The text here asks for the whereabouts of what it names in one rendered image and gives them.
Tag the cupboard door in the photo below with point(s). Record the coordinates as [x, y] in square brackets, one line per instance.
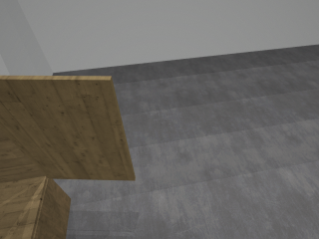
[70, 127]

